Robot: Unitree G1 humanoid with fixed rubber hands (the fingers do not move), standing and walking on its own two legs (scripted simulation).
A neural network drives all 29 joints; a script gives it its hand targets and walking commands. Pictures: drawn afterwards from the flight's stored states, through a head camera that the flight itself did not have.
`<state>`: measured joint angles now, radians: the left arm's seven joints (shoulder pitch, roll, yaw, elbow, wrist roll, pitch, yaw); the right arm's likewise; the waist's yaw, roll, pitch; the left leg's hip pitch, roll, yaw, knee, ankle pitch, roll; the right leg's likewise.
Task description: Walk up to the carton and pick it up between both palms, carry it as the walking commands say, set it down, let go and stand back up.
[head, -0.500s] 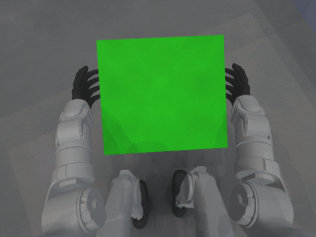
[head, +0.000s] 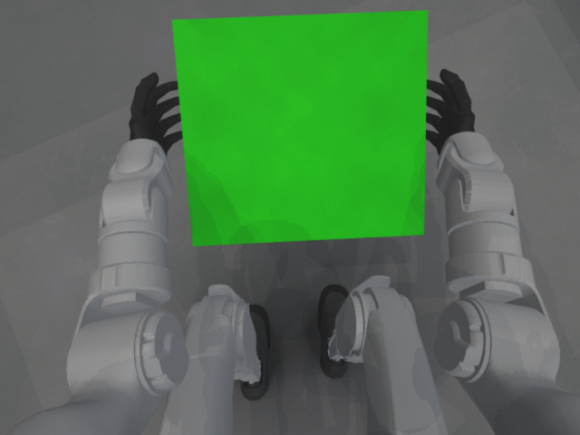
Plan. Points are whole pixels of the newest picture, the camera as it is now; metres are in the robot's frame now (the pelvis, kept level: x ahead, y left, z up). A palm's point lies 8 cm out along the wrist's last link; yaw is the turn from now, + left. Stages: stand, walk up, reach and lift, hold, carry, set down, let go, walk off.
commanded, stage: set down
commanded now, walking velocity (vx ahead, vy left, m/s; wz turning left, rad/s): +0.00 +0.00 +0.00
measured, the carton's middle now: (300, 139) +0.51 -0.02 -0.17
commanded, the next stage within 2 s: none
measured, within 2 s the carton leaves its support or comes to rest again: rests again in 1.92 s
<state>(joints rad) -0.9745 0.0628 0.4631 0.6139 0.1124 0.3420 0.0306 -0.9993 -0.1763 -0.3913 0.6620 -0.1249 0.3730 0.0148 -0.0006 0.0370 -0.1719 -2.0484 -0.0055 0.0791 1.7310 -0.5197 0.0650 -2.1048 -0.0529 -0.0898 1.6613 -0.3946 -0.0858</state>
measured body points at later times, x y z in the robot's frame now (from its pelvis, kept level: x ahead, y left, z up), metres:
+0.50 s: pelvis +0.00 -0.01 -0.06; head +0.32 -0.03 +0.24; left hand +0.52 +0.16 -0.19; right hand +0.52 -0.22 -0.19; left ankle +0.09 +0.09 -0.46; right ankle +0.13 -0.09 -0.46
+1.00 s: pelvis -0.01 -0.01 -0.12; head +0.35 -0.03 +0.14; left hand +0.54 +0.16 -0.28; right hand +0.54 -0.22 -0.29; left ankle +0.09 +0.09 -0.46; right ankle +0.13 -0.09 -0.46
